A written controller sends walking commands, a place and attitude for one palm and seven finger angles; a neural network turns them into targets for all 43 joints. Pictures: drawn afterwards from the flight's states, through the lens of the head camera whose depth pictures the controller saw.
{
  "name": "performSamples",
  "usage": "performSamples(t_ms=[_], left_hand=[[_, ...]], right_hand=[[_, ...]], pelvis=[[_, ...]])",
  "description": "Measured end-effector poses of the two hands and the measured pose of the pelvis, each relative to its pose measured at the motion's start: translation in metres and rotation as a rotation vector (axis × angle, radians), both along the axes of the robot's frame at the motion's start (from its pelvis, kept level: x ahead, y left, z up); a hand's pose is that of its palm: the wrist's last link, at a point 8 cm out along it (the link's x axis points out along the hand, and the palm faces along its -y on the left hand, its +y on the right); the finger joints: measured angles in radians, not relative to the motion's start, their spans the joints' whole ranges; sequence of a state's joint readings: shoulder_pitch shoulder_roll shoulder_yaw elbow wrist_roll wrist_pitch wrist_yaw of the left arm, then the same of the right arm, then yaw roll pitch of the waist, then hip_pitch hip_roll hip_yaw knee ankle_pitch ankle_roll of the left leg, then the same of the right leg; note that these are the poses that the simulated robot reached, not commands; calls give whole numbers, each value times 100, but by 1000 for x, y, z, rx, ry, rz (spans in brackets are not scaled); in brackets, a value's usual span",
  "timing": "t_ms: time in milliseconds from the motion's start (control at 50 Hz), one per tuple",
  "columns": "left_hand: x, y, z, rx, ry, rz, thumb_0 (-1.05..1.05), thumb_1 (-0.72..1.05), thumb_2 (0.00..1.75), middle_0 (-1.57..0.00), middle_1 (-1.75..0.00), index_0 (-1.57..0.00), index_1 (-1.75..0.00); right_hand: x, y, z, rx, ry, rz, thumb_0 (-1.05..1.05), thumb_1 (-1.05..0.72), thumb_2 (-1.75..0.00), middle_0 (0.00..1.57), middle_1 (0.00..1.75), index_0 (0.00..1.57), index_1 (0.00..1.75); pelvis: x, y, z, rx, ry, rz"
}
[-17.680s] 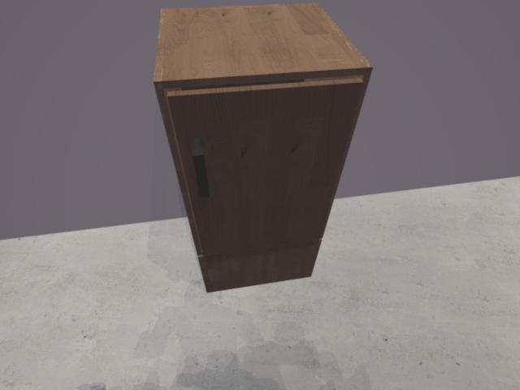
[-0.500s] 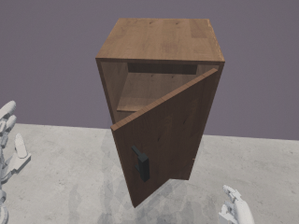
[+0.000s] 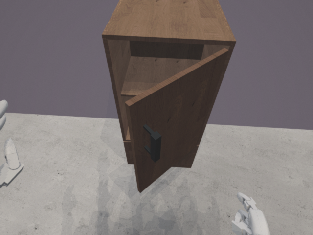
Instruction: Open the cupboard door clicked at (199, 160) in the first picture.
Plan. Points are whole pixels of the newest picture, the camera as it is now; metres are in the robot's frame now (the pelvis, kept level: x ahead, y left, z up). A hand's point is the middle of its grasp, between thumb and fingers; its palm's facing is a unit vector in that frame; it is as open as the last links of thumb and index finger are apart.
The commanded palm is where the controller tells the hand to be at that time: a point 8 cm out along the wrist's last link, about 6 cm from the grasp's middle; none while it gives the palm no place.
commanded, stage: step back with the hand held close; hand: left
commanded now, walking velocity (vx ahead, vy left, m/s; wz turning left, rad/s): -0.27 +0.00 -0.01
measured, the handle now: (151, 143) +0.38 +0.05 -0.02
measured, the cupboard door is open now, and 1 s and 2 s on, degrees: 44 44 44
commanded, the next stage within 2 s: stop stepping back and stand still in 0.72 s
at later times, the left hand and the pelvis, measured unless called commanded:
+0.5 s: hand out of the picture +0.13 +0.27 +0.17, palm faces +0.40 -0.77 -0.50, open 7.4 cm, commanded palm +0.06 +0.32 +0.18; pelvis -0.07 +0.01 +0.00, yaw +3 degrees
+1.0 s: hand out of the picture +0.02 +0.24 +0.17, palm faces +0.34 -0.81 -0.49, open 7.4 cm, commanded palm -0.03 +0.28 +0.18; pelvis -0.19 -0.01 +0.00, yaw -4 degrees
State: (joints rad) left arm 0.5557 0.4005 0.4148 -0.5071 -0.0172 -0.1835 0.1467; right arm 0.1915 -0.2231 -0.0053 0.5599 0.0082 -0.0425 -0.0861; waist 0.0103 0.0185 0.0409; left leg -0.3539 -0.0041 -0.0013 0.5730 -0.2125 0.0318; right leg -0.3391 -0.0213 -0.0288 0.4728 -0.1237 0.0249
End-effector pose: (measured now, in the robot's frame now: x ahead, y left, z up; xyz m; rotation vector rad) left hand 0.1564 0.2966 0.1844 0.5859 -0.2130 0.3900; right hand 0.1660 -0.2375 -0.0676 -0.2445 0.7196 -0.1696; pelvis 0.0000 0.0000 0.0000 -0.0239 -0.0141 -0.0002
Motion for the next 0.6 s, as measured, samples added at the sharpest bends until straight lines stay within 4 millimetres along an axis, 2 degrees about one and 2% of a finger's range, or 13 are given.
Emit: performSamples(t_ms=[180, 260, 360, 460, 540, 600], left_hand=[[-25, 13, 4, 34, -56, 8, 1, 88, 90, -21, -30, -22, -30], [-41, 13, 13, 79, -87, 34, 1, 88, 90, -21, -30, -22, -30], [-54, 3, 7, 34, -58, 14, 1, 88, 90, -21, -30, -21, -30], [-64, 5, 3, 12, -35, -38, 1, 88, 90, -21, -30, -22, -30], [-74, 20, 5, 34, -17, -33, 1, 88, 90, -21, -30, -22, -30], [-87, 23, 11, 31, -20, -24, 1, 88, 90, -21, -30, -22, -30]], right_hand=[[-34, 10, -4, -22, 27, 8, 1, -91, -90, 20, 30, 20, 30], [-36, 13, -7, -10, 24, 49, 1, -91, -90, 20, 30, 20, 30], [-34, 12, -10, 7, 17, 77, 1, -91, -90, 20, 30, 21, 30], [-39, 12, -1, -18, 9, 46, 1, -91, -90, 20, 30, 21, 30], [-48, 20, 10, -37, -4, 51, 1, -91, -90, 20, 30, 20, 30], [-59, 27, 19, -23, -36, 71, 1, -91, -90, 20, 30, 20, 30]], pelvis=[[-22, 6, -3, -19, -9, 38], [-27, 0, -5, -15, 22, 62], [-47, -3, -4, -20, 28, 45], [-56, 6, -2, -25, 39, 54], [-76, 10, 3, -11, 42, 42], [-89, 10, 8, -28, 48, 26]])
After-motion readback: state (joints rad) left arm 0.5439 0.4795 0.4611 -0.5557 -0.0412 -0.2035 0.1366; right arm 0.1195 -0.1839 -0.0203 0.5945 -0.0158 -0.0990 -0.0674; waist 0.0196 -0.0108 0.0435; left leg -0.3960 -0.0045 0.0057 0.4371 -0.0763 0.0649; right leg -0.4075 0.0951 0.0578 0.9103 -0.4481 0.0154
